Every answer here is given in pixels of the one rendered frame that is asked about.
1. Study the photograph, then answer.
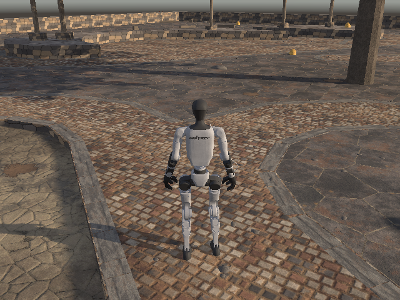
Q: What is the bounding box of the robot right thigh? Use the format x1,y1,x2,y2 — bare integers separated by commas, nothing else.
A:
208,174,221,218

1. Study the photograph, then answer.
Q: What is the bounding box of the left robot forearm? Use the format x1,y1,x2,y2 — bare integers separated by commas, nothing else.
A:
165,152,177,178

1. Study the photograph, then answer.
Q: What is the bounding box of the robot left upper arm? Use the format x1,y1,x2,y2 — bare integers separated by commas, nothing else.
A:
171,126,187,161

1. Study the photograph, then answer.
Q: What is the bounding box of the left robot hand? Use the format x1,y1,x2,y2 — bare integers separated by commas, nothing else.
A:
163,175,178,190

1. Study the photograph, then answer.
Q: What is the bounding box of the right robot forearm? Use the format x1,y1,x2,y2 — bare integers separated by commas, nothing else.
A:
223,152,235,178

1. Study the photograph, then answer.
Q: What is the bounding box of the right robot hand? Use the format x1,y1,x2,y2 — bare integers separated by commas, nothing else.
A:
222,176,236,191

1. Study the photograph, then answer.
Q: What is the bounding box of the right robot shin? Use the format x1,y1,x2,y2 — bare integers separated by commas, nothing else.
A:
210,206,220,248

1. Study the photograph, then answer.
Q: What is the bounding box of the robot right upper arm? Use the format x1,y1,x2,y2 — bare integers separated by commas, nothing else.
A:
213,126,229,161

